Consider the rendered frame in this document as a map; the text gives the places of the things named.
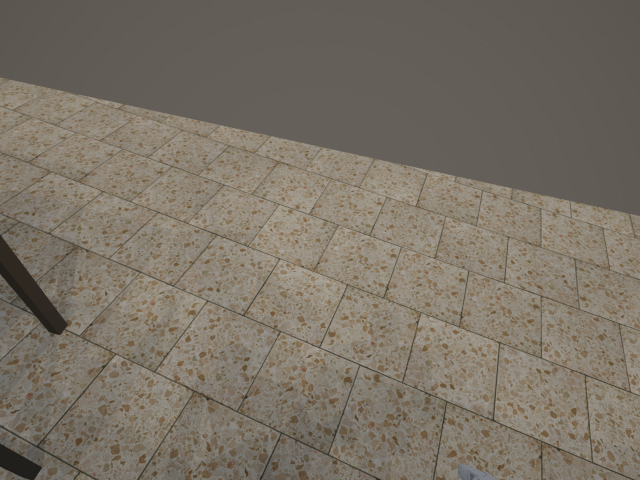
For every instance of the chair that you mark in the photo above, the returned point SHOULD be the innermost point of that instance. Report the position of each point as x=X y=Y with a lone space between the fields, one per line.
x=18 y=464

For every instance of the table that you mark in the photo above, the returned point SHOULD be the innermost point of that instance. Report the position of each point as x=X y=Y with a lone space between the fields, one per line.
x=16 y=275

